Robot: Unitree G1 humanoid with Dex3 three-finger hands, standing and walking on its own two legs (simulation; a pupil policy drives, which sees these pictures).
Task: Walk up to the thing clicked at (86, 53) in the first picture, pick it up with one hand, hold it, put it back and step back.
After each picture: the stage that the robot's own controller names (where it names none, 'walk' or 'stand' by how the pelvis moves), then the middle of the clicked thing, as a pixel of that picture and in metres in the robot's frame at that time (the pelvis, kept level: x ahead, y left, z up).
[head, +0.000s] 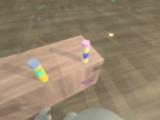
stand; (85, 52) +0.63 +0.08 -0.05
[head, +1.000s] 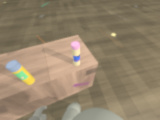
walk; (76, 54) +0.54 +0.17 -0.03
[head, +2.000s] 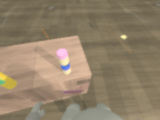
stand; (64, 63) +0.41 +0.21 -0.01
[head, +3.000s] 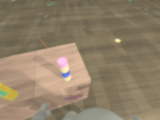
stand; (64, 70) +0.38 +0.22 -0.05
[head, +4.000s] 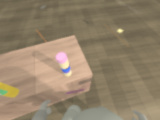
stand; (64, 66) +0.38 +0.21 -0.03
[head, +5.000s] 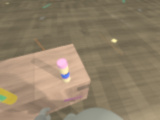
stand; (64, 71) +0.38 +0.21 -0.05
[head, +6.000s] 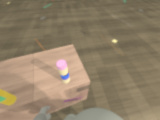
stand; (64, 72) +0.37 +0.22 -0.05
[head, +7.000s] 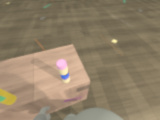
stand; (64, 72) +0.37 +0.22 -0.05
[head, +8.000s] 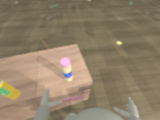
rise first; (67, 71) +0.38 +0.21 -0.05
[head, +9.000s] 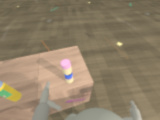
go down; (67, 72) +0.38 +0.20 -0.05
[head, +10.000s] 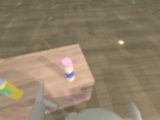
go down; (68, 71) +0.38 +0.20 -0.05
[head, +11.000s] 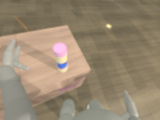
go down; (61, 60) +0.40 +0.18 +0.03
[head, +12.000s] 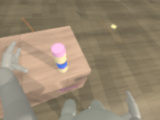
approach; (61, 60) +0.39 +0.19 +0.03
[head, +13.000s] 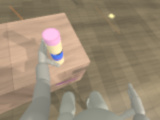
close; (55, 50) +0.42 +0.19 +0.08
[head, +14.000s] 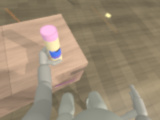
lift; (53, 48) +0.44 +0.19 +0.08
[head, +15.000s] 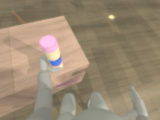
lift; (54, 56) +0.39 +0.20 +0.08
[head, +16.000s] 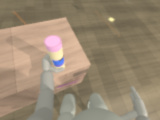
lift; (57, 56) +0.39 +0.19 +0.07
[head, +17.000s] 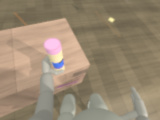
lift; (56, 59) +0.38 +0.19 +0.07
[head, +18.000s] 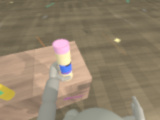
hold; (64, 63) +0.31 +0.16 +0.16
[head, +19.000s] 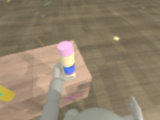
hold; (68, 64) +0.32 +0.14 +0.15
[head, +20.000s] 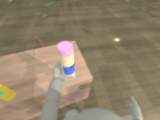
hold; (67, 64) +0.31 +0.14 +0.16
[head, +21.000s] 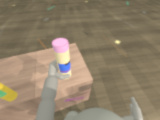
crouch; (63, 61) +0.32 +0.17 +0.17
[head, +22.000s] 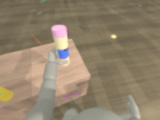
lower; (62, 48) +0.41 +0.18 +0.17
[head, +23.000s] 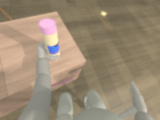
lower; (52, 43) +0.47 +0.19 +0.08
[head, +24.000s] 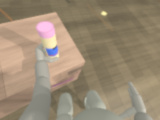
lower; (50, 45) +0.46 +0.19 +0.08
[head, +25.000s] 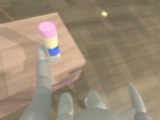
lower; (52, 45) +0.46 +0.19 +0.08
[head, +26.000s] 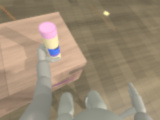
lower; (52, 45) +0.46 +0.19 +0.08
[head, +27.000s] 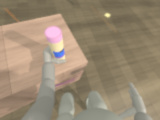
open; (57, 48) +0.45 +0.17 +0.08
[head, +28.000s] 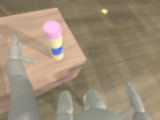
sink last; (55, 44) +0.45 +0.17 +0.08
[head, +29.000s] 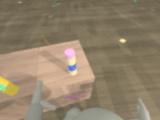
sink last; (71, 63) +0.42 +0.18 +0.01
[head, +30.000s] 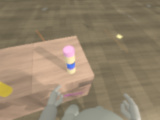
stand; (70, 61) +0.42 +0.17 +0.02
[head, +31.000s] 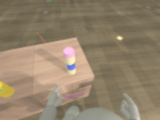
stand; (70, 62) +0.42 +0.17 +0.02
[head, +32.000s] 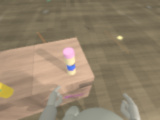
stand; (70, 63) +0.41 +0.17 +0.02
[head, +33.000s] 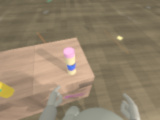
stand; (70, 62) +0.42 +0.17 +0.02
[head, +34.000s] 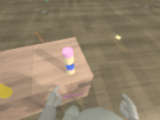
stand; (69, 62) +0.42 +0.17 +0.02
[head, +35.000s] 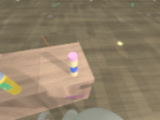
stand; (73, 65) +0.43 +0.16 -0.03
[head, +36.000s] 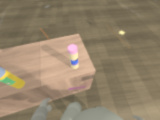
walk; (73, 58) +0.47 +0.15 -0.04
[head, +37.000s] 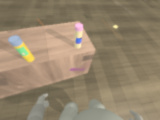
walk; (78, 37) +0.71 +0.15 -0.04
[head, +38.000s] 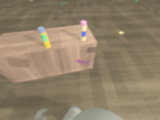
stand; (83, 31) +0.99 +0.17 -0.03
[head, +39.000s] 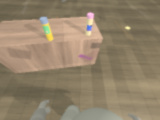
stand; (89, 25) +0.98 +0.08 -0.03
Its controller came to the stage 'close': yes
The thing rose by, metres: 0.20
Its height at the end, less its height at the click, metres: +0.00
